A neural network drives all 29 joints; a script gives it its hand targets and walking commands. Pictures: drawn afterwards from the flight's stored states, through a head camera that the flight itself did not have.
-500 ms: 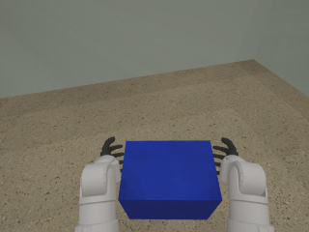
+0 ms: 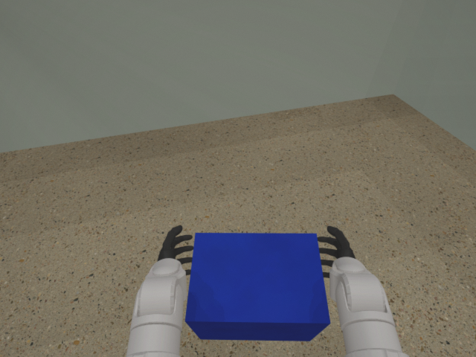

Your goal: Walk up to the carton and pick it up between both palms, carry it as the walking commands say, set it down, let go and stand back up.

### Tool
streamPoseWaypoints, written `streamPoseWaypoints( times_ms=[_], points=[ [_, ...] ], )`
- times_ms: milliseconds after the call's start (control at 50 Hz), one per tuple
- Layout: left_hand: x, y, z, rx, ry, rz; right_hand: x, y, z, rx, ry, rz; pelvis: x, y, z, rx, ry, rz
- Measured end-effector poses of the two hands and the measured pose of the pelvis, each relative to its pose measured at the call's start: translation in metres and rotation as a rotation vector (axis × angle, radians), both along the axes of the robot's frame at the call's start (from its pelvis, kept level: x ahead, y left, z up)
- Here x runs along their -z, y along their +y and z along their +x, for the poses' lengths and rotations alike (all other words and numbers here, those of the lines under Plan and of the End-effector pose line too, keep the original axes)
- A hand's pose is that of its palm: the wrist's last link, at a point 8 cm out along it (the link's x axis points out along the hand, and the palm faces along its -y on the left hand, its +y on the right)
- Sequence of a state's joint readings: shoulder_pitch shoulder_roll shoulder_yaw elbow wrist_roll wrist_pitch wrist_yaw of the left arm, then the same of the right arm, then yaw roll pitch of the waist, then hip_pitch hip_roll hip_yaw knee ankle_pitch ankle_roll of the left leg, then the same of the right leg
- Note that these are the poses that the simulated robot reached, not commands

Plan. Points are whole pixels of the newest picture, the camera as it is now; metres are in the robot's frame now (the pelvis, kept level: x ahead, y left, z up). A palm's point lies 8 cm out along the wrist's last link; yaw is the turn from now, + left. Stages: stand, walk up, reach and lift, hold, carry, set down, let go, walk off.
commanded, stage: hold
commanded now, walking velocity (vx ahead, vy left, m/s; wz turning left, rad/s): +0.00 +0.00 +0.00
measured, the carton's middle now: (255, 289) +0.30 +0.02 -0.06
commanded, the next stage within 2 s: set down in 0.24 s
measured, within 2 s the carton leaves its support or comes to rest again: neither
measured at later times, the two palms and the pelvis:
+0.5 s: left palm (160, 262) +0.30 +0.19 +0.03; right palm (331, 263) +0.31 -0.12 +0.02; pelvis +0.00 +0.01 +0.00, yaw +1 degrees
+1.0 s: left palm (177, 280) +0.31 +0.17 -0.06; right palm (330, 280) +0.33 -0.13 -0.06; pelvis -0.01 +0.01 -0.03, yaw +0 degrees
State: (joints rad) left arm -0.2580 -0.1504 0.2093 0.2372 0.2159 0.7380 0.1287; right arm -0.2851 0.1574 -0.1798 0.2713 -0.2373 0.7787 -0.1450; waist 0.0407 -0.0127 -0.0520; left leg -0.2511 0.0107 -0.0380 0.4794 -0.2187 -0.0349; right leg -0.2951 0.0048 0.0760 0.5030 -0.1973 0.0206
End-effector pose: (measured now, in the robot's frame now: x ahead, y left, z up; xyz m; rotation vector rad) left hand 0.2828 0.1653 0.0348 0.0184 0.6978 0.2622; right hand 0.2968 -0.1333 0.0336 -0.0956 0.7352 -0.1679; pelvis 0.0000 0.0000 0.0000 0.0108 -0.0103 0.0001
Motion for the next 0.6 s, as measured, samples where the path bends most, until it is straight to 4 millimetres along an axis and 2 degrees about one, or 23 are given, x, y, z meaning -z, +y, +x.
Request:
streamPoseWaypoints(
  times_ms=[80,160,260,360,480,600],
  points=[
    [-0.024,-0.01,0.014,0.033,-0.097,-0.004,-0.028,-0.01,0.007,0.039,-0.101,0.016,-0.003,0.001,0.003,-0.011,-0.021,-0.005],
    [-0.033,-0.018,0.02,0.096,-0.101,-0.034,-0.037,-0.022,0.0,0.073,-0.113,0.026,-0.006,0.002,0.008,0.001,-0.059,-0.006],
    [-0.021,-0.016,0.011,0.139,-0.035,-0.081,-0.023,-0.024,-0.01,0.079,-0.049,0.036,-0.007,0.003,0.009,0.02,-0.102,-0.005],
    [-0.006,0.001,0.005,0.085,0.011,-0.064,-0.004,-0.007,-0.003,0.041,-0.004,0.041,-0.004,0.004,0.002,0.02,-0.094,-0.001],
    [0.006,0.019,0.013,0.006,0.02,0.006,0.012,0.014,0.015,-0.051,0.003,0.058,-0.001,0.007,-0.002,-0.009,-0.032,-0.004],
    [0.026,0.016,0.026,0.045,0.021,-0.003,0.029,0.008,0.017,-0.033,0.001,0.07,0.001,0.011,0.004,-0.017,0.045,-0.004]
  ],
)
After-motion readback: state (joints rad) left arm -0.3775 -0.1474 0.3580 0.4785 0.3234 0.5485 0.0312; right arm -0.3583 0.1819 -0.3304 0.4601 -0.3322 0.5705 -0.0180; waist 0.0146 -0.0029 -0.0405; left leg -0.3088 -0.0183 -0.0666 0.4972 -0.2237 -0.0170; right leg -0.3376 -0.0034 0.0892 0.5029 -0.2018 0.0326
